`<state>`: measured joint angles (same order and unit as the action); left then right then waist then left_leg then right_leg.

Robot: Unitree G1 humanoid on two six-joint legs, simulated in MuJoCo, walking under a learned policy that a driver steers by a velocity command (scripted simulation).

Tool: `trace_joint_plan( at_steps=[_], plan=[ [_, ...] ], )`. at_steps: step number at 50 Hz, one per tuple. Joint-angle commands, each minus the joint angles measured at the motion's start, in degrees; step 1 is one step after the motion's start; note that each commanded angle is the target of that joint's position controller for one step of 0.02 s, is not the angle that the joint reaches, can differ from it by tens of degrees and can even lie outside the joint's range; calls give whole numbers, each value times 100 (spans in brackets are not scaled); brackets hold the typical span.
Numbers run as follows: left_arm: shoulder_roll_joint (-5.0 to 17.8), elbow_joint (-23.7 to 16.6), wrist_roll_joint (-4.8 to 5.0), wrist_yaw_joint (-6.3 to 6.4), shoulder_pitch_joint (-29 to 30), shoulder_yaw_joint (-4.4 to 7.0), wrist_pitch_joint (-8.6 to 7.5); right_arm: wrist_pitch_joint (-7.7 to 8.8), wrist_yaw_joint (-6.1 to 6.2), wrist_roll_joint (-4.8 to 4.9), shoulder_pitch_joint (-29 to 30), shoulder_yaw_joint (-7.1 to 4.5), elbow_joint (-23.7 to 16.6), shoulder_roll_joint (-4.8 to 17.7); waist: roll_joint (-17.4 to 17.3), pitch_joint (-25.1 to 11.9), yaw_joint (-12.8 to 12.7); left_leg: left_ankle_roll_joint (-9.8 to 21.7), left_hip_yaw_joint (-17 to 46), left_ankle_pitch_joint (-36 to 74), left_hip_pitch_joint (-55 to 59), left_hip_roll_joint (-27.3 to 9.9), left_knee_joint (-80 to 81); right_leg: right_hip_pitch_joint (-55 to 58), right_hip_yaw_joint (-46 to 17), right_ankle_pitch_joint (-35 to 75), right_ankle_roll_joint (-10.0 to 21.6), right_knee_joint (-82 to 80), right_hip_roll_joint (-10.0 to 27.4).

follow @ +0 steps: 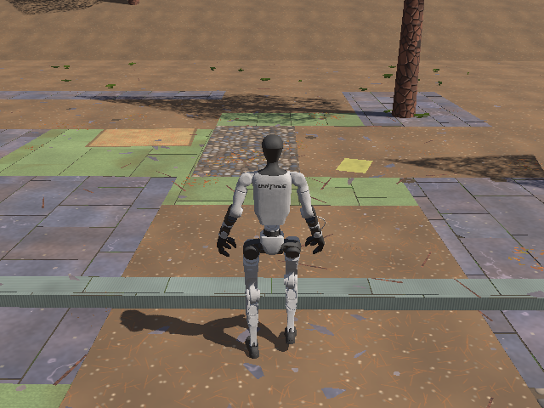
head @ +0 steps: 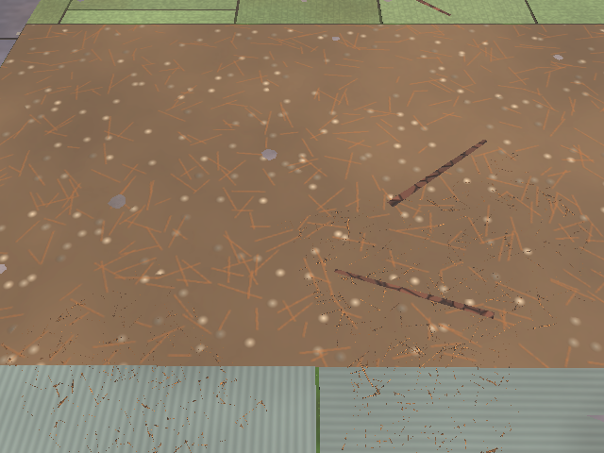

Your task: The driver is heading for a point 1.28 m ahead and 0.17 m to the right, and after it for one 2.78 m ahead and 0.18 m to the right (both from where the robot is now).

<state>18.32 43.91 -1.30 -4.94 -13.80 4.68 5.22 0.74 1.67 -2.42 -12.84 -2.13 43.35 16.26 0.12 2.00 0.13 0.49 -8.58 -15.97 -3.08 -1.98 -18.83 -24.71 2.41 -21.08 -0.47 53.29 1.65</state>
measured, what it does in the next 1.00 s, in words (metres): climbs: right foot, then left foot 0.10 m higher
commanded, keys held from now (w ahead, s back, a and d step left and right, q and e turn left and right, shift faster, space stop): w+e+shift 0.42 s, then w+shift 0.02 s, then shift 0.02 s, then q+shift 0.38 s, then w+q+shift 0.16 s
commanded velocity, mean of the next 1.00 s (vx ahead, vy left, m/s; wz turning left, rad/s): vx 0.58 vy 0.00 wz -0.26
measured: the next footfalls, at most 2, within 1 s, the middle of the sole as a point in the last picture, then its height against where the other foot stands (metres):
right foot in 0.18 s outside the picture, level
left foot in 0.62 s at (433, 401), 0.10 m higher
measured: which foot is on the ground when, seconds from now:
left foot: down 0.00-0.20, up 0.22-0.60, down 0.62-1.00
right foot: up 0.00-0.16, down 0.18-0.62, up 0.64-1.00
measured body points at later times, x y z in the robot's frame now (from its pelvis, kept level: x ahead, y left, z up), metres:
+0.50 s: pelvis +0.25 -0.16 -0.01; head +0.27 -0.19 +0.44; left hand +0.31 +0.12 -0.13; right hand +0.36 -0.45 -0.09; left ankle +0.39 -0.07 -0.55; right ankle +0.08 -0.14 -0.74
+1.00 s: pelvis +0.52 -0.28 +0.10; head +0.57 -0.29 +0.54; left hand +0.82 -0.16 +0.03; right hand +0.46 -0.56 -0.02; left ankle +0.53 -0.22 -0.64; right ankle +0.61 -0.47 -0.59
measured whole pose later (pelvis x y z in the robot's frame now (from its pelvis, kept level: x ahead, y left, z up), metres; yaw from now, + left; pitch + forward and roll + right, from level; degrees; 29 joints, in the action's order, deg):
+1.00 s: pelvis +0.52 -0.28 +0.10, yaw -12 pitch +3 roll +1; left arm 12.1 32.0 -2.7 -0.2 0.8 -2.5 -0.6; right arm 1.8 0.1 -0.6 -23.6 -4.4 45.1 16.5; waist 1.5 1.5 6.3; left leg 7.4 9.9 -11.1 -13.7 11.5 -22.9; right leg -39.4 -6.6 -10.0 -2.6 48.7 1.7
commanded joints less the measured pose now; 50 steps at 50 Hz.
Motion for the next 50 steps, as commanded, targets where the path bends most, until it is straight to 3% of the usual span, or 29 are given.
trace_joint_plan(
  at_steps=[1, 6, 8, 9, 10, 11, 12, 14, 15, 18, 19, 21, 23, 24, 26, 27, 28, 30, 31, 32, 33, 34, 36, 38, 41, 43, 46, 48, 50],
  plan=[
    [342, -850, 15, -108, 1184, 41, -180, 227, -29, -47, -228, -332, -170, 1065, -720, 298, 404, 748, 1291, -1680, 620, -1799, 1313, -1317, -12, 53, 167, -425, 220],
    [330, -1047, 10, -156, 1481, -42, -279, 267, -116, -56, -234, -397, -101, 1226, -705, 394, 339, 576, 379, -1200, 148, -1763, 1105, -552, 447, -152, 570, -1149, 168],
    [377, -886, 3, -84, 858, -38, -344, 235, -150, -10, -46, -405, -118, 1324, -580, 168, -65, 475, -192, 595, -328, -1609, 168, 577, 832, -121, 758, -1571, -233],
    [525, -575, -15, 13, -83, 51, -403, 223, -173, 60, 37, -382, -142, 1302, -152, -336, -564, 377, -631, 2260, -742, -1318, -1317, 1796, 884, -12, 899, -1838, -593],
    [1004, -102, -42, 150, -1615, 238, -449, 211, -196, 38, 227, -293, -292, 1132, 788, -1011, -1291, 148, -855, 2339, -1938, -929, -3685, 3457, -49, -834, 1208, -2337, -388],
    [1877, -121, 9, 269, -1699, 368, -489, 283, -276, -69, 712, -55, -856, 311, 2580, -699, -1088, -220, -339, -1597, -4471, 88, -5279, 4021, -3453, -2760, 1754, -3849, 1047],
    [1649, -393, 32, 285, -1223, 278, -510, 345, -291, -216, 1301, -83, -1024, 645, 1444, -340, -1106, -196, 950, -1329, -5428, 72, -5960, 3819, -4495, -2575, 1852, -4306, 1333],
    [1363, -406, 28, 375, -978, 202, -516, 478, -370, -201, 793, -75, -842, 837, 438, -110, -577, -83, 1081, -224, -5204, -415, -5700, 3304, -3471, -1176, 1748, -4081, 1213],
    [1252, -473, 39, 403, -729, 162, -558, 468, -375, -242, 600, -79, -733, 869, 199, -2, -332, -131, 996, 7, -4894, -491, -5607, 2881, -3090, -551, 1650, -4083, 937],
    [986, -486, 124, 429, -571, 49, -777, 224, -391, -295, 416, -8, -699, 689, 266, 56, 6, -333, 824, 219, -4546, -465, -5779, 2055, -2481, 949, 1630, -4175, 410],
    [1004, -347, 124, 446, -879, 53, -836, 160, -372, -285, 612, 55, -823, 472, 442, 10, -43, -354, 632, -132, -4981, -364, -6602, 2116, -2515, 1385, 1742, -4032, 368],
    [930, -150, 124, 457, -1462, 14, -915, 127, -307, -272, 1314, 175, -1240, 220, 327, 163, -201, -259, 635, -723, -6560, -392, -7833, 2439, -2893, 1397, 1931, -3842, 478],
    [720, 34, 98, 472, -1861, -62, -938, 155, -268, -282, 1994, 347, -1637, 15, -9, 400, -339, -94, 451, -1217, -7419, -335, -8016, 2465, -2776, 1806, 1814, -3783, 395],
    [611, 188, 49, 508, -2077, -107, -958, 190, -273, -219, 2364, 416, -1821, -92, -42, 555, -431, -40, 194, -1314, -7482, -246, -7748, 2471, -2632, 2693, 1678, -3915, 396],
    [400, 286, 62, 615, -1893, -166, -878, 165, -339, -129, 2396, 533, -1949, -221, -186, 561, -366, 123, -176, -850, -5672, -164, -5958, 1842, -1849, 5205, 1330, -4622, 343],
    [274, 220, 94, 601, -1416, -235, -874, 142, -356, -54, 1991, 590, -1785, -368, -86, 291, -109, 346, -396, -461, -4065, 102, -4928, 1312, -1170, 7002, 1078, -4500, 85],
    [636, 243, 133, 589, -1378, -164, -946, 115, -329, 13, 1444, 541, -1633, -294, 467, -229, 122, 504, -472, -14, -2779, 392, -4667, 1206, -1078, 8862, 1011, -4217, 305],
    [1005, 375, 145, 588, -1152, -4, -1056, 91, -211, 155, -735, 239, -868, 329, 989, -1238, 1087, 628, -114, 325, -1229, 781, -3860, 2140, -978, 10431, 678, -2340, 648],
    [1135, 327, 207, 573, -693, 101, -1066, 124, -178, 192, -1780, 125, -414, 545, 700, -1504, 1639, 782, 204, 1052, -476, 773, -2524, 2301, -640, 9731, 397, -637, 387],
    [528, 157, 263, 540, -872, 8, -1143, 178, -129, 158, -2063, -59, -98, 1090, -834, -1688, 1387, 1514, 2484, 2920, 631, -502, -1697, 958, -368, 3286, 46, 2304, -768],
    [305, -67, 160, 439, -1758, -58, -1137, 106, -86, 222, -1456, -185, -29, 1379, -2246, -2588, 419, 2375, 5725, 6167, 1400, -1555, -962, -308, -872, 398, -139, 4173, -1585],
    [268, -149, -58, 391, -1644, -143, -1126, 124, -114, 387, -562, -231, -339, 1048, -983, -2404, 44, 2299, 5589, 5456, 997, -1337, -1017, -543, -1180, 640, 68, 4351, -1066],
    [38, -351, -187, 409, -771, -251, -1031, 170, -74, 216, -129, -139, -283, 349, 431, -874, -113, 1900, 4321, 3354, -385, -869, -785, -1223, -987, 421, 195, 3782, -608],
    [-110, -746, -199, 529, -9, -329, -812, 231, -27, 198, -505, -129, 38, 141, 454, -269, -72, 1768, 3489, 3505, -1180, -438, -419, -1559, -844, 154, 184, 3701, -413],
    [-58, -1113, -206, 685, 217, -382, -693, 390, -113, 226, -599, -216, 125, 414, 498, -433, -277, 1610, 2719, 4240, -1560, -120, -173, -1358, -793, 285, 124, 2536, -175],
    [-202, -1298, -168, 617, 461, -488, -660, 262, -101, 174, -402, -235, -47, 549, 365, -680, -343, 1432, 2385, 4446, -1896, 249, -121, -663, -335, 390, -104, 800, -243],
    [-239, -1421, -148, 495, 943, -569, -571, 183, -71, 185, -672, -352, -205, 783, -240, -974, 2, 1422, 3082, 1501, -1374, 71, 274, -836, -557, 1139, -193, 259, -108],
    [-86, -1574, -127, 477, 1586, -544, -600, 187, -142, 190, -926, -434, -275, 866, -331, -612, 360, 1451, 3631, -277, -973, 2, 574, -1267, -707, 1281, -242, -431, -81],
    [31, -1670, -123, 459, 2050, -514, -680, 193, -204, 179, -1222, -524, -255, 938, -441, -355, 647, 1461, 3994, -775, -506, -106, 555, -1506, -786, 1234, -284, -1007, -133]
  ],
)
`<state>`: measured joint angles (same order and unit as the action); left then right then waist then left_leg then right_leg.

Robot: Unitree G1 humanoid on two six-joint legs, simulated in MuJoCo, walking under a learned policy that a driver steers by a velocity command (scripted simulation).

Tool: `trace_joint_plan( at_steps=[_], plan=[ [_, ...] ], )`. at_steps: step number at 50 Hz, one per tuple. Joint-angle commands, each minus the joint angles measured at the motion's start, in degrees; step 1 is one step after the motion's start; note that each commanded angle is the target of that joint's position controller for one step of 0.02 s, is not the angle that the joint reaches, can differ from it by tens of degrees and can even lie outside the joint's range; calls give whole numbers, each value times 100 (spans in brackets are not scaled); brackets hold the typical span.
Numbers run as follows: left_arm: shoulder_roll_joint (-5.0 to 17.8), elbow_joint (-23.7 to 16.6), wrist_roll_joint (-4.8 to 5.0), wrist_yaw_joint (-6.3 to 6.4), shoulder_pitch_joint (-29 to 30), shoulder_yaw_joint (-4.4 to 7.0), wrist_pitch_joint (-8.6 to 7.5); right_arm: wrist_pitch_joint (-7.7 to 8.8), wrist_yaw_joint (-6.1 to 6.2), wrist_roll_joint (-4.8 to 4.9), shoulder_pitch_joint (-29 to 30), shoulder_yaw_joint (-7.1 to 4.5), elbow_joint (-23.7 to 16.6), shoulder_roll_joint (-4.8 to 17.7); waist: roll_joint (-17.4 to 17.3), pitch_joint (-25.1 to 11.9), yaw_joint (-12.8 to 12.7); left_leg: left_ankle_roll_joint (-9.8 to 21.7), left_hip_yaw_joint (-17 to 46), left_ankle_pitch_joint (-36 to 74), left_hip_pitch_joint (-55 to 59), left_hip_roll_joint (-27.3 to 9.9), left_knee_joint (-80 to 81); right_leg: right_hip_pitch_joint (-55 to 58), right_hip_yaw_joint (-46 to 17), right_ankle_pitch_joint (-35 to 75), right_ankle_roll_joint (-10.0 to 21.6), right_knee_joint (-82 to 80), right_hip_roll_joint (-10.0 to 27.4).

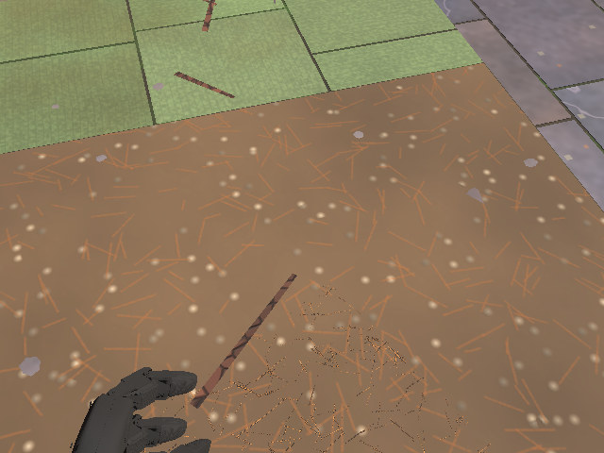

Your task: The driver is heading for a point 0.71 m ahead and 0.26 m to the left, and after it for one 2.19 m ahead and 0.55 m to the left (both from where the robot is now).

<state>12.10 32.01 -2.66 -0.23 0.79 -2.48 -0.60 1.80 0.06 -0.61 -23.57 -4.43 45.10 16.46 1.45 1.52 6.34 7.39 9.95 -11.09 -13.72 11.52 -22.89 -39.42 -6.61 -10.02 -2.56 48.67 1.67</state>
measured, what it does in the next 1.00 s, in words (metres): walks ahead, turning left: right foot, then left foot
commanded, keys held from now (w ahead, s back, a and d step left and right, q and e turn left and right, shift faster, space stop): w+q+shift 0.78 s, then e+shift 0.22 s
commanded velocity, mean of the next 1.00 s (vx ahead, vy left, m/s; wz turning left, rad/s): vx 0.82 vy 0.00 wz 0.79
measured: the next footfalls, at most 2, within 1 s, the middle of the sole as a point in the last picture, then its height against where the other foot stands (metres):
right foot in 0.14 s outside the picture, level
left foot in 0.62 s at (221, 415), level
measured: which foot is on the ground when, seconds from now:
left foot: down 0.00-0.14, up 0.16-0.60, down 0.62-1.00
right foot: up 0.00-0.12, down 0.14-0.62, up 0.64-1.00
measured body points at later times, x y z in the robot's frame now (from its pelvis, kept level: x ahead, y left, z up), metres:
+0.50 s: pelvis +0.32 -0.02 -0.02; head +0.35 -0.03 +0.43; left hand +0.13 +0.21 -0.12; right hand +0.65 -0.12 -0.09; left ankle +0.42 +0.14 -0.67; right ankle +0.17 -0.16 -0.74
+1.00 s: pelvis +0.72 +0.21 -0.03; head +0.74 +0.23 +0.42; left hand +0.70 +0.51 -0.11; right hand +0.92 +0.00 -0.15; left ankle +0.52 +0.11 -0.73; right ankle +0.94 +0.28 -0.73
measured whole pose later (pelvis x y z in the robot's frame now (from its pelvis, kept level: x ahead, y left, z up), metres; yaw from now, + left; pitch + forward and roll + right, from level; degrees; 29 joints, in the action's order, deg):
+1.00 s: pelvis +0.72 +0.21 -0.03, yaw +47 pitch +0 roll +2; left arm 14.5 37.6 -2.2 -1.4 -6.1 -0.9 -5.2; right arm 5.3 -0.2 -0.5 -23.4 -2.8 48.6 17.9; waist 1.4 3.6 4.1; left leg 6.6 4.9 -25.9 8.7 8.5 -21.4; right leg -34.1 1.8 8.9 3.8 29.4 2.2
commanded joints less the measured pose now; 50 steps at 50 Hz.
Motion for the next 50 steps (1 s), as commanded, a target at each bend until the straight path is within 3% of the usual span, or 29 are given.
trace_joint_plan(
  at_steps=[1, 4, 6, 7, 8, 9, 10, 11, 14, 17, 24, 27, 29, 30, 31, 32, 33, 34, 35, 36, 38, 39, 41, 42, 44, 45, 47, 48, 50],
  plan=[
    [673, -519, 30, -23, 736, 209, -147, 84, -65, -17, -210, -337, -423, 968, -587, -262, 90, 772, 2257, -1350, 708, -1496, 899, -15, 95, 35, -63, -811, -180],
    [703, -512, 150, -51, 562, 247, -285, 80, -90, -34, 140, -414, -547, 1044, -762, -147, -97, 618, 2439, -1618, 196, -1457, 735, 1163, 92, -450, 29, -1659, -356],
    [842, -241, 235, 20, -419, 362, -370, 93, -116, -48, 653, -393, -677, 994, -632, -252, -713, 282, 2216, -1516, -898, -1197, 194, 3130, 207, -461, 162, -2370, -453],
    [1208, -71, 169, 114, -1199, 518, -439, 166, -145, -4, 701, -319, -706, 767, -170, -617, -1098, 50, 1731, -1338, -1640, -830, -879, 4505, -190, -680, 306, -2495, 1],
    [1810, -57, -52, 225, -2014, 705, -462, 251, -138, 218, 536, -133, -850, 202, 1102, -1432, -1379, -243, 533, -2028, -2589, -217, -2812, 5929, -2126, -2838, 725, -3140, 1654],
    [1958, -41, -112, 242, -1924, 755, -409, 217, -86, 217, 559, -38, -1029, 227, 1371, -1400, -1188, -275, -65, -2016, -3586, -239, -4037, 5749, -4105, -4173, 1072, -3735, 2338],
    [1486, -66, -117, 224, -1594, 695, -398, 128, -43, 72, 748, -70, -969, 530, 542, -791, -993, -293, -261, -1242, -3768, -835, -4693, 5047, -3699, -3861, 1099, -3561, 2261],
    [1077, -27, -37, 187, -1581, 594, -419, 87, -110, -54, 1012, -104, -948, 658, -28, -472, -1003, -324, -339, -811, -3637, -1021, -4762, 4570, -2762, -2993, 951, -3484, 1936],
    [891, 374, 63, 138, -1994, 540, -518, -72, -381, -145, 1223, -62, -978, 494, 306, -28, -934, -399, -530, -326, -3704, -1383, -4978, 4144, -872, -1219, 483, -3739, 1170],
    [841, 685, 134, 70, -2378, 538, -625, -149, -457, -116, 1588, 31, -1175, 377, 455, 88, -907, -416, -586, 151, -3953, -1472, -5244, 4086, -114, 82, 331, -3824, 1109],
    [867, 1412, 76, 100, -3102, 515, -699, -169, -656, -113, 3042, 284, -1652, 223, 245, 767, -1052, -188, -1806, 767, -3582, -1268, -3331, 4139, 1641, 3186, 8, -4136, 764],
    [1249, 1527, 86, 295, -3177, 573, -640, -194, -639, -106, 2956, 348, -1639, 231, 515, 382, -711, 204, -2476, 538, -1988, -683, -2296, 4234, 2099, 7124, -168, -3330, 893],
    [1589, 1495, 87, 459, -2937, 668, -505, -213, -544, -128, 1683, 194, -1272, 635, 747, -286, 76, 459, -2264, 132, -483, -389, -2058, 4175, 2001, 8388, -161, -1655, 1204],
    [1697, 1342, 58, 461, -2507, 703, -440, -172, -447, -138, 306, 27, -838, 960, 752, -768, 697, 725, -1793, 4, 1030, -419, -1782, 3421, 1827, 8142, -81, -71, 1302],
    [1661, 1242, 59, 347, -2201, 735, -394, -94, -287, -52, -685, -172, -451, 1244, 176, -1103, 1088, 1064, -1139, 376, 2563, -712, -953, 2251, 1906, 4497, 37, 2390, 731],
    [889, 917, -54, 186, -2021, 542, -483, -145, -115, 95, -233, -280, -438, 1566, -988, -1012, 397, 1159, 225, 804, 3491, -1606, -1574, 93, 1654, -1656, 165, 4289, -162],
    [1047, 274, 146, 193, -2210, 535, -568, -205, -90, -105, -94, -383, -708, 1994, -961, -2157, 123, 2355, 2760, -125, 4690, -2617, -544, -1323, 493, -1821, -6, 5383, -239],
    [1273, 152, 82, 148, -1671, 502, -692, -241, -8, -41, -127, -363, -755, 1693, 8, -1728, 267, 2089, 3219, -1016, 4004, -2649, 454, -1549, 122, -1171, 67, 4747, 28],
    [1277, 171, 91, 121, -1678, 490, -728, -208, 40, -51, 88, -281, -614, 1389, 270, -575, -143, 1842, 2847, -1085, 2765, -2505, 917, -1440, 168, -1023, 101, 4023, 250],
    [1239, 238, -9, 114, -1699, 480, -650, -127, 46, -65, 349, -218, -590, 1196, 540, -74, -524, 1632, 2400, -708, 1726, -2207, 1028, -1010, 222, -1179, 54, 3534, 423],
    [1083, 324, -202, 68, -1989, 425, -343, 60, 81, -45, 646, -88, -624, 970, 540, 390, -1023, 1497, 1712, -250, 129, -1729, 1112, -299, 218, -1533, -143, 2851, 663],
    [998, 197, -215, 47, -1804, 398, -249, 153, 48, -12, 723, -62, -625, 946, 409, 505, -1092, 1434, 1480, -280, -549, -1531, 1240, 2, 305, -1565, -212, 2259, 739],
    [777, -2, -113, -29, -1318, 300, -276, 294, 23, -20, 874, -40, -511, 926, 200, 821, -1107, 1163, 675, 1892, -1305, -1212, 1256, 582, 680, -390, -195, 849, 743],
    [572, 33, -61, -79, -1251, 226, -328, 336, -14, 6, 840, -24, -409, 855, 119, 710, -1037, 884, 99, 2971, -1474, -937, 1062, 1247, 858, 465, -65, 60, 641],
    [364, 186, 43, -149, -1067, 185, -409, 454, -102, 161, 141, 21, -66, 692, -67, 280, -556, 550, -216, 3625, -830, -923, 1019, 1898, 1124, 2313, 250, -861, 306],
    [412, 216, 93, -147, -960, 205, -419, 482, -107, 184, -22, 25, 31, 721, -269, 211, -416, 429, -218, 3714, -250, -1046, 1035, 1817, 1161, 2619, 387, -1233, 219],
    [625, 270, 85, -111, -801, 278, -431, 477, -61, 91, -164, 9, 152, 871, -487, 114, -297, 201, -242, 4281, 792, -1259, 739, 1725, 1243, 2380, 624, -1709, -59],
    [784, 399, 50, -92, -1073, 348, -455, 454, -19, 16, -140, -21, 167, 986, -574, -97, -424, 67, -265, 4782, 1205, -1368, 345, 1965, 1242, 2058, 722, -1767, -263],
    [1042, 1018, 73, -80, -2763, 498, -539, 352, 85, -79, 370, -86, 114, 1163, -615, -639, -1403, -253, -714, 4996, 1362, -1306, -1610, 3225, 1024, 2133, 838, -2180, -438]
  ],
)
Keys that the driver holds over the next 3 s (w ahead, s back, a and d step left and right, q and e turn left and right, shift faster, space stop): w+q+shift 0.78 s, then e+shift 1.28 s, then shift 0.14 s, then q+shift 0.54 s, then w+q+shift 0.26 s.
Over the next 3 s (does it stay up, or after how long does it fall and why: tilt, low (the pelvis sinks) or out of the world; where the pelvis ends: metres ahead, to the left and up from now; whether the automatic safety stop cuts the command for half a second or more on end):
stays up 0.91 0.39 0.01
